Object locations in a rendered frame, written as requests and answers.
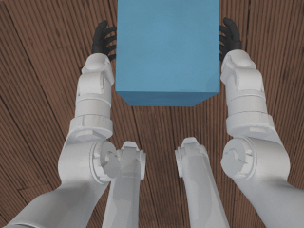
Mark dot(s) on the left robot upper arm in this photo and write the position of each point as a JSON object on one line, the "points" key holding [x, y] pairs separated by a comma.
{"points": [[85, 169]]}

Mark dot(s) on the robot right hand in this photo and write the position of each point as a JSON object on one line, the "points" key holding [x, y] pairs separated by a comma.
{"points": [[232, 39]]}

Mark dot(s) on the right robot upper arm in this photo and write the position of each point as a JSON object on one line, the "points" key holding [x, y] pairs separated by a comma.
{"points": [[260, 169]]}

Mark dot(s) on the right robot forearm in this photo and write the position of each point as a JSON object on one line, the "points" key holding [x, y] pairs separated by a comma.
{"points": [[245, 99]]}

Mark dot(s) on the carton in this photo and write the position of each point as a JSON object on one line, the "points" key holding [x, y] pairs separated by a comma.
{"points": [[167, 52]]}

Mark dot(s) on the robot left hand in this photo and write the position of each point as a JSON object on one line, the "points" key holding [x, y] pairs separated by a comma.
{"points": [[100, 42]]}

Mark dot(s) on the right robot shin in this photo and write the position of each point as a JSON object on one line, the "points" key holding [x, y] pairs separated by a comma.
{"points": [[202, 148]]}

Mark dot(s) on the left robot forearm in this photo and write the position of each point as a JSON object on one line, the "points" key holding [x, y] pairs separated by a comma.
{"points": [[92, 120]]}

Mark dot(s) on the left robot thigh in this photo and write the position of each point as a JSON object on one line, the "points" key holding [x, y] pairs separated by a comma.
{"points": [[122, 207]]}

